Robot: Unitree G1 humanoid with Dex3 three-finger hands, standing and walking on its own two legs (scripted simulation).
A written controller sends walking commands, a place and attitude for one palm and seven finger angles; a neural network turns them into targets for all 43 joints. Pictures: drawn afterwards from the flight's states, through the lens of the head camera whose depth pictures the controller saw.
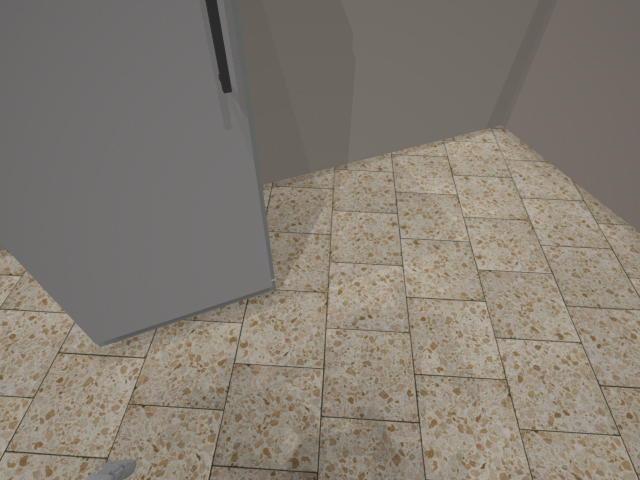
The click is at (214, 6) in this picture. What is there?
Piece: fridge door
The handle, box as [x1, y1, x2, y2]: [205, 0, 231, 92]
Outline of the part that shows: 205,0 219,70 218,75 223,91 228,92 231,91 216,0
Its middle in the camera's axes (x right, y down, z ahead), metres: -0.19 -0.42 +0.65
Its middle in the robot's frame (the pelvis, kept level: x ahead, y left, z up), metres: +0.79 +0.24 +0.26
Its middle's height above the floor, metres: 1.03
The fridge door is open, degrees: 0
